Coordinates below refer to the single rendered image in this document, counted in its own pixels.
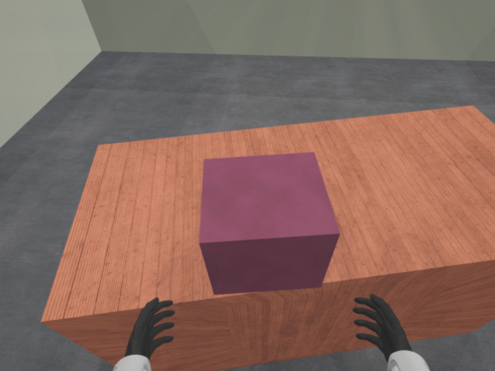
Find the pedestal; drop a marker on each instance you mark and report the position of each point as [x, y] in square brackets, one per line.
[413, 195]

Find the right robot hand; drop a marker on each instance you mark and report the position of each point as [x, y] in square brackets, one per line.
[388, 327]

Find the carton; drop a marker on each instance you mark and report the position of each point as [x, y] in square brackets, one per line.
[266, 223]

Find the right robot forearm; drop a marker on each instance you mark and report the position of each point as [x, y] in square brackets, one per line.
[405, 360]

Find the left robot forearm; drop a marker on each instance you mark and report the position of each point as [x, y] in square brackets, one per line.
[133, 363]

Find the left robot hand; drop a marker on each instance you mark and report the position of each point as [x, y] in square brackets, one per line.
[141, 340]

